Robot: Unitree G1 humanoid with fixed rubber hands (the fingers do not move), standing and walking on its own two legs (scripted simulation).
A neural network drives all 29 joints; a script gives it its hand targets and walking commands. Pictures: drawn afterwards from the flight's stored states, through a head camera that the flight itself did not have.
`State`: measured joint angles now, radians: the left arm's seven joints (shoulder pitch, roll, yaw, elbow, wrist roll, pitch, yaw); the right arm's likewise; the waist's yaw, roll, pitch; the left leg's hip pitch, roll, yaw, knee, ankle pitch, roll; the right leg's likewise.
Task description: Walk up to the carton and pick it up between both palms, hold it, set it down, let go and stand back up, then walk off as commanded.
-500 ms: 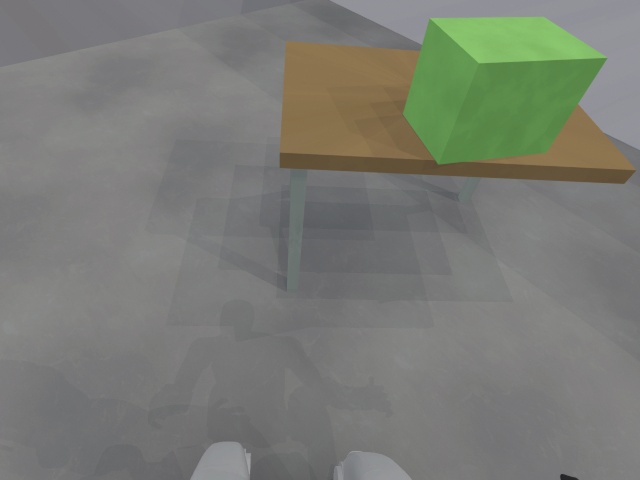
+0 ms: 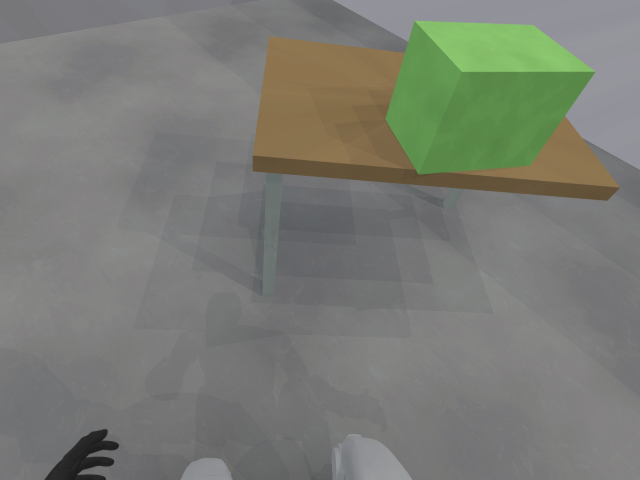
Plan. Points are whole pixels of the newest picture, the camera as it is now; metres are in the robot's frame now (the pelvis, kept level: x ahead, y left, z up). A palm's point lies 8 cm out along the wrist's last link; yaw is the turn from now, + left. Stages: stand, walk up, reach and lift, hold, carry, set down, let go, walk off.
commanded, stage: walk up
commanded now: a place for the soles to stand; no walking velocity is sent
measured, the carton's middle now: (476, 98) +0.87 -0.38 +0.04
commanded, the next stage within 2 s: none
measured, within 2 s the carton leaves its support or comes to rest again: neither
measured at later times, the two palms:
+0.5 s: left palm out of the picture +0.13 +0.24 -0.11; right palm out of the picture +0.06 -0.41 -0.06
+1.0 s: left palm (185, 456) +0.16 +0.16 -0.10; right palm out of the picture +0.15 -0.50 -0.06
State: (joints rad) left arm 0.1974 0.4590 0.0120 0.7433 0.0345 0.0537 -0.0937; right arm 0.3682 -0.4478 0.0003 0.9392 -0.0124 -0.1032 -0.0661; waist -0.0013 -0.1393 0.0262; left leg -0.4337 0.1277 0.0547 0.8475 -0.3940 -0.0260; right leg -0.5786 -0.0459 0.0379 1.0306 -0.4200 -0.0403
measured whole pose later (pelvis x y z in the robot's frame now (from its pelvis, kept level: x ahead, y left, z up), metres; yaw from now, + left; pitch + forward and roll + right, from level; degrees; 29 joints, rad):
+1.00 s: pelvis +0.10 -0.15 +0.01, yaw +0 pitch -1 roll +0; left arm 0.34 0.46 0.01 0.75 0.03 0.03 -0.06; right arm 0.26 -0.45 0.00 0.96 0.00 -0.09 -0.07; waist 0.00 -0.07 0.06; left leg -0.46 0.10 0.06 0.86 -0.44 0.03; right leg -0.38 0.04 -0.05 0.81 -0.42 -0.06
